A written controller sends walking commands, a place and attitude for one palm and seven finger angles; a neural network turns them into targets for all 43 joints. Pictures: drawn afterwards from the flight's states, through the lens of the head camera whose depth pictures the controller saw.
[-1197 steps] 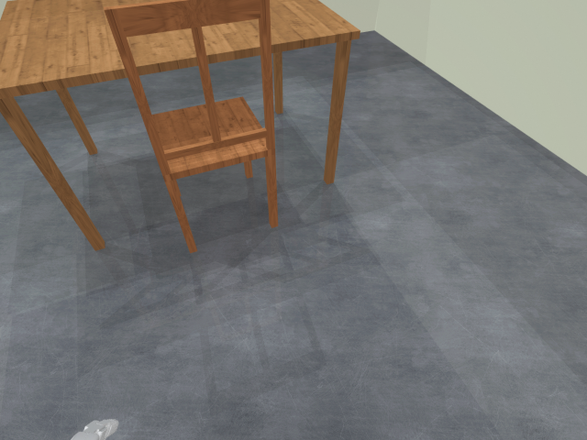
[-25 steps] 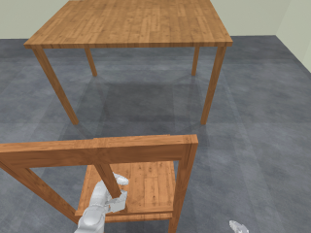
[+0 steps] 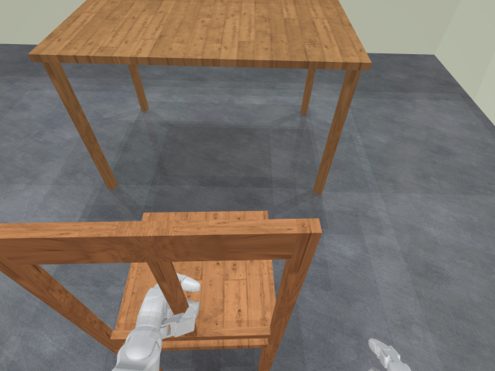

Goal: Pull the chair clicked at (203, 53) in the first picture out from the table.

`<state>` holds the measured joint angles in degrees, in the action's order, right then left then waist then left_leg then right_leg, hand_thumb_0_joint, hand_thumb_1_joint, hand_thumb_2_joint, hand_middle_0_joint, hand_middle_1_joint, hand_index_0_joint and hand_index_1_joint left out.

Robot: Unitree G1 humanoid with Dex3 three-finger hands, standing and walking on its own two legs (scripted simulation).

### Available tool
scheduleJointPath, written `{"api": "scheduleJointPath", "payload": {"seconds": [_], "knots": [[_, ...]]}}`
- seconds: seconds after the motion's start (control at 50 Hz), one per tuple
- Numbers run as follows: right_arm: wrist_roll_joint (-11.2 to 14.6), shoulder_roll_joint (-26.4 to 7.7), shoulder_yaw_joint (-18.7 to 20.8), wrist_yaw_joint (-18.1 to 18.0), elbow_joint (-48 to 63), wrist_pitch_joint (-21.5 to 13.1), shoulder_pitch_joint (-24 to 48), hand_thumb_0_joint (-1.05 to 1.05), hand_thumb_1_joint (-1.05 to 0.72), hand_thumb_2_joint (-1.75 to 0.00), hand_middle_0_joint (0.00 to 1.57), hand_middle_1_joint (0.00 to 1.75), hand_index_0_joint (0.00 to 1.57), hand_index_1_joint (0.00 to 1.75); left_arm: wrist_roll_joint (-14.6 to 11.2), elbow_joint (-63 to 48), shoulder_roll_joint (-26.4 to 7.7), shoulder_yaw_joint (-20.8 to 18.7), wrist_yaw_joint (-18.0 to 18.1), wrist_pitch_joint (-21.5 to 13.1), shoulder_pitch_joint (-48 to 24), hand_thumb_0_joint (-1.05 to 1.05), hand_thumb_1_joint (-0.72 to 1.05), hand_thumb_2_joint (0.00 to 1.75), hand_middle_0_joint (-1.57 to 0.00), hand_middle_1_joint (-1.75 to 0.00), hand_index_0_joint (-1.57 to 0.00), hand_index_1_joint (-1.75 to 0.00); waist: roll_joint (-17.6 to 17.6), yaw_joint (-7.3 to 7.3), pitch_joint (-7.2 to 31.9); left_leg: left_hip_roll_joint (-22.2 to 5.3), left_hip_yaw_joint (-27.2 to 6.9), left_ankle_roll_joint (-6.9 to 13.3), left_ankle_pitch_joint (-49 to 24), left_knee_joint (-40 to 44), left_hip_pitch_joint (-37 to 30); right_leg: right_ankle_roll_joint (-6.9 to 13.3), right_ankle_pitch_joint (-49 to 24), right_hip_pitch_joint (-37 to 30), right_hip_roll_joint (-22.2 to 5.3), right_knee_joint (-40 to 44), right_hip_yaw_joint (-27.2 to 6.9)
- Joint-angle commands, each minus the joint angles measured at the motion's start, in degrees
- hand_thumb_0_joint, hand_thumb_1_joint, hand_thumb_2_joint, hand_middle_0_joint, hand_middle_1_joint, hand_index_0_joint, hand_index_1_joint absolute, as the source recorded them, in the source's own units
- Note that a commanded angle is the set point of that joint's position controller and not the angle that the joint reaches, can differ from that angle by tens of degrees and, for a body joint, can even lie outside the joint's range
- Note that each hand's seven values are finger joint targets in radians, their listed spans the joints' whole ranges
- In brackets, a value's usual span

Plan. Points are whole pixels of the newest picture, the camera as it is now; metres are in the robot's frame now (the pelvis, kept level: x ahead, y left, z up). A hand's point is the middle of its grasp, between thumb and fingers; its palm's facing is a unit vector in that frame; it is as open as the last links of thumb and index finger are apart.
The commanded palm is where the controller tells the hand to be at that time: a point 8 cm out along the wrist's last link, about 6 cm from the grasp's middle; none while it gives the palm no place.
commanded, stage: open the thumb and straighten the fingers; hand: left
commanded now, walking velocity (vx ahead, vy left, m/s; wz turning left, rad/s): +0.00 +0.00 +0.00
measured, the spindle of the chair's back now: (178, 303) +0.25 +0.13 -0.06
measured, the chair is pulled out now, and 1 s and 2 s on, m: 0.69 0.69 0.69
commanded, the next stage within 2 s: draw the fingers out of the gap in 0.64 s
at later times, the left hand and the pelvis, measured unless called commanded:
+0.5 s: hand (189, 315) +0.23 +0.11 -0.08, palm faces -0.03 -0.99 -0.14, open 15.7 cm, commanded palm +0.22 +0.17 -0.06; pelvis +0.01 -0.02 -0.04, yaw +3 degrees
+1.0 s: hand (178, 345) +0.19 +0.12 -0.08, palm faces -0.02 -0.99 -0.14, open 17.4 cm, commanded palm +0.17 +0.17 -0.06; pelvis +0.01 -0.02 -0.05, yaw +4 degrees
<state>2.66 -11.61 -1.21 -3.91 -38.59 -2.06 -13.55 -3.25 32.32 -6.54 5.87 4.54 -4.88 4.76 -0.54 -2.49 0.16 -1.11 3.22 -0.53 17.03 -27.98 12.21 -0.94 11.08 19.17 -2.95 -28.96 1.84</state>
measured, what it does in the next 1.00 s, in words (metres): stands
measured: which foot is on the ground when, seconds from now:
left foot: down 0.00-1.00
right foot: down 0.00-1.00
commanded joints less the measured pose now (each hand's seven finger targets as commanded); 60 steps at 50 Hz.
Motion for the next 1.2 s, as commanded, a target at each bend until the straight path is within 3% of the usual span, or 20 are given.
{"api": "scheduleJointPath", "payload": {"seconds": [0.0,0.02,0.08,0.1,0.12,0.24,0.3,0.38,0.42,0.48,0.52,0.54,0.62,0.64,0.66,0.72,0.78,1.04,1.12,1.18], "knots": [[0.18,-8.6,3.36,1.52,9.38,-5.39,4.78,0.0,-0.9,-0.9,0.2,0.3,0.2,0.3,0.56,-18.37,-5.28,-1.35,-2.12,-2.4,-9.66,0.0,0.17,0.55,-0.5,-1.45,-0.5,-1.45,3.32,0.25,11.29,-1.22,-1.58,0.37,-6.65,-0.15,7.78,2.34,-2.95,-2.46,-0.49,-1.73,0.48],[0.15,-8.55,3.4,1.75,9.49,-5.99,4.53,0.0,-0.9,-0.9,0.2,0.3,0.2,0.3,0.69,-18.84,-4.56,-0.79,-2.32,-1.93,-8.51,0.0,0.05,0.49,-0.5,-1.45,-0.5,-1.45,4.08,0.38,11.87,-1.14,-1.59,0.21,-7.14,-1.25,8.25,2.4,-3.08,-1.38,-0.31,-2.79,0.64],[0.11,-8.96,3.26,2.24,10.46,-7.0,4.03,0.0,-0.9,-0.9,0.2,0.3,0.2,0.3,-0.03,-18.69,-2.39,0.58,-2.3,1.17,-4.67,0.0,-0.31,0.32,-0.5,-1.45,-0.5,-1.45,0.57,0.18,11.57,-1.08,-2.41,0.25,-5.71,-3.55,11.66,2.03,-2.08,1.28,-0.05,-5.18,1.61],[0.03,-9.34,3.47,2.19,10.85,-7.13,3.69,0.0,-0.9,-0.9,0.2,0.3,0.2,0.3,0.0,-19.86,-3.26,-0.21,-2.19,2.05,-4.93,0.0,-0.43,0.26,-0.47,-1.38,-0.47,-1.38,-0.88,0.25,13.15,-0.96,-2.44,0.36,-5.28,-4.45,12.5,1.88,-1.94,1.49,0.0,-6.17,1.67],[-0.06,-10.06,3.61,1.79,10.89,-7.06,3.53,0.0,-0.9,-0.9,0.2,0.3,0.2,0.3,0.02,-20.94,-8.49,-5.1,-1.78,2.68,-7.47,0.0,-0.55,0.2,-0.45,-1.3,-0.45,-1.3,-1.06,0.61,14.3,-0.66,-2.55,0.43,-4.71,-5.03,13.52,1.82,-1.82,1.22,-0.04,-6.81,1.21],[-0.22,-9.56,3.48,0.75,13.52,-8.69,3.39,0.0,-0.9,-0.9,0.2,0.3,0.2,0.3,-1.03,-27.55,-3.89,-1.21,-3.16,5.95,-2.73,0.0,-0.55,0.2,-0.3,-0.87,-0.3,-0.87,-1.2,0.24,17.62,-0.15,-2.6,0.72,-7.75,-8.95,14.82,1.68,-5.3,1.94,-0.18,-10.32,1.89],[-0.26,-9.73,3.42,0.4,14.11,-8.97,2.74,0.0,-0.9,-0.9,0.2,0.3,0.2,0.3,-0.83,-29.54,-4.24,-1.0,-3.38,7.35,-0.73,0.0,-0.55,0.2,-0.22,-0.65,-0.22,-0.65,-3.07,-0.43,17.02,0.16,-2.51,0.94,-6.96,-10.88,16.46,1.19,-5.65,3.39,-0.18,-11.42,1.91],[-0.4,-10.06,3.16,-0.4,15.17,-8.81,2.4,0.0,-0.9,-0.9,0.2,0.3,0.2,0.3,-0.25,-31.17,-8.23,-4.54,-3.25,9.09,-0.26,0.0,-0.55,0.2,-0.13,-0.36,-0.13,-0.36,-3.27,-0.04,15.8,0.82,-2.39,1.28,-4.07,-12.2,19.44,0.97,-3.13,3.76,-0.38,-11.85,1.29],[-0.47,-9.63,3.06,-0.51,16.16,-9.01,2.32,0.0,-0.9,-0.9,0.2,0.3,0.2,0.3,0.09,-33.66,-6.79,-2.88,-3.45,9.57,0.88,0.0,-0.55,0.2,-0.07,-0.22,-0.07,-0.22,-1.47,-0.03,16.81,0.99,-2.24,1.36,-4.58,-13.1,19.12,0.95,-3.59,4.01,-0.52,-12.47,1.24],[-0.51,-9.61,2.99,-0.88,16.63,-9.13,1.78,0.0,-0.9,-0.9,0.2,0.3,0.2,0.3,-0.13,-35.79,-7.64,-3.49,-3.6,10.1,2.63,0.0,-0.55,0.2,0.0,0.0,0.0,0.0,-2.19,-0.36,17.26,1.11,-2.24,1.49,-5.06,-14.18,19.73,0.79,-4.92,3.66,-0.62,-12.81,1.08],[-0.48,-9.82,2.84,-1.17,16.73,-9.2,1.55,0.0,-0.9,-0.9,0.2,0.3,0.2,0.3,-0.36,-35.89,-8.16,-3.78,-4.11,10.62,2.69,0.0,-0.55,0.2,0.0,0.0,0.0,0.0,-2.84,-0.75,16.29,1.25,-2.27,1.62,-4.27,-14.92,20.81,0.59,-4.27,4.15,-0.6,-12.76,0.92],[-0.54,-10.01,2.89,-1.34,16.57,-9.25,1.56,0.0,-0.9,-0.9,0.2,0.3,0.2,0.3,-0.32,-36.26,-8.77,-4.06,-4.28,10.75,1.97,0.0,-0.55,0.2,0.0,0.0,0.0,0.0,-1.22,-0.91,15.77,1.27,-2.42,1.58,-4.25,-15.04,20.74,0.81,-4.01,4.77,-0.64,-12.73,1.04],[-0.55,-9.82,2.72,-1.63,17.12,-9.79,1.26,0.0,-0.9,-0.9,0.2,0.3,0.2,0.3,-0.7,-37.43,-8.31,-3.68,-4.97,11.35,3.76,0.0,-0.55,0.2,0.0,0.0,0.0,0.0,-1.46,-0.78,17.35,1.48,-2.46,1.71,-4.64,-15.93,20.9,0.52,-4.55,3.99,-0.78,-13.2,0.93],[-0.52,-10.09,2.83,-1.75,16.9,-9.83,1.1,0.0,-0.9,-0.9,0.2,0.3,0.2,0.3,-0.8,-37.34,-9.64,-4.93,-4.85,11.49,4.35,0.0,-0.55,0.2,0.0,0.0,0.0,0.0,-0.72,-0.6,17.39,1.48,-2.68,1.64,-5.37,-16.02,20.92,0.84,-5.46,3.8,-0.76,-13.34,1.05],[-0.52,-9.99,2.68,-1.71,17.09,-9.91,1.17,0.0,-0.9,-0.9,0.2,0.3,0.2,0.3,-0.82,-38.06,-8.48,-3.6,-5.0,11.55,4.68,0.0,-0.55,0.2,0.0,0.0,0.0,0.0,-1.03,-0.86,17.34,1.49,-2.66,1.65,-5.65,-16.09,20.68,0.72,-6.07,3.93,-0.86,-13.53,1.17],[-0.49,-9.73,2.94,-1.74,17.14,-9.95,1.26,0.0,-0.9,-0.9,0.2,0.3,0.2,0.3,-0.82,-36.29,-9.45,-5.49,-5.22,12.17,9.79,0.0,-0.55,0.2,0.0,0.0,0.0,0.0,-2.09,-0.01,16.72,1.48,-2.58,1.5,-4.74,-16.33,22.23,0.59,-4.91,4.14,-0.9,-13.71,1.28],[-0.35,-9.43,3.05,-1.63,18.16,-9.93,1.93,0.0,-0.9,-0.9,0.2,0.3,0.2,0.3,-0.86,-39.37,-9.21,-4.98,-5.47,12.37,14.34,0.0,-0.55,0.2,0.0,0.0,0.0,0.0,-2.46,0.35,16.82,1.47,-2.47,1.48,-4.26,-16.47,23.16,0.65,-4.38,3.83,-1.14,-13.75,1.12],[-0.49,-8.94,3.07,-2.93,19.23,-11.85,2.08,0.0,-0.9,-0.9,0.2,0.3,0.2,0.3,0.68,-49.59,-9.28,-2.76,-4.01,11.24,21.33,0.0,-0.55,0.2,0.0,0.0,0.0,0.0,-0.44,-0.32,14.7,1.58,-3.94,1.73,-0.84,-18.19,23.88,1.12,3.73,10.15,-0.55,-15.26,2.44],[-0.42,-8.34,3.01,-2.78,20.55,-12.01,2.5,0.0,-0.9,-0.9,0.2,0.3,0.2,0.3,1.2,-52.4,-6.82,0.24,-4.03,11.67,26.72,0.0,-0.55,0.2,0.0,0.0,0.0,0.0,0.17,0.06,15.13,1.5,-4.24,1.62,-0.99,-18.44,23.39,1.16,4.13,11.37,-0.49,-16.29,3.01],[-0.59,-8.01,3.09,-2.87,20.99,-11.72,2.86,0.0,-0.9,-0.9,0.2,0.3,0.2,0.3,1.51,-53.35,-6.89,0.14,-3.73,12.32,29.59,0.0,-0.55,0.2,0.0,0.0,0.0,0.0,-0.69,0.21,14.55,1.52,-4.49,1.58,-0.8,-18.75,24.5,1.22,4.25,11.65,-0.41,-16.8,3.27]]}}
